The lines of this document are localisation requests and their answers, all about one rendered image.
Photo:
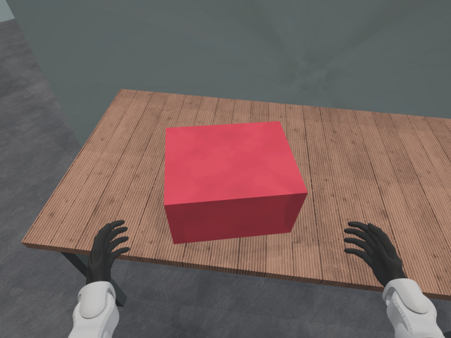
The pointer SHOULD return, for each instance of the table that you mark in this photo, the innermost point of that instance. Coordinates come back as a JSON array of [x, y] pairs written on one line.
[[390, 170]]

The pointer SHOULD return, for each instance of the right robot forearm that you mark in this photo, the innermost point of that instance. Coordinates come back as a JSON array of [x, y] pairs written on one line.
[[412, 314]]

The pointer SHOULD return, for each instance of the carton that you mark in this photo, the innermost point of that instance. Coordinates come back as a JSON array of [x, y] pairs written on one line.
[[230, 181]]

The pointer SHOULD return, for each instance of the left robot forearm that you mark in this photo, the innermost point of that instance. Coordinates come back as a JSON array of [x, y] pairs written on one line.
[[96, 314]]

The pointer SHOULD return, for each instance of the right robot hand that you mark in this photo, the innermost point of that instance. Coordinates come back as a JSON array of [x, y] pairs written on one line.
[[379, 254]]

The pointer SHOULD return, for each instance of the left robot hand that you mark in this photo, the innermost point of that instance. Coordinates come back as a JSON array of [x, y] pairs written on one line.
[[101, 259]]

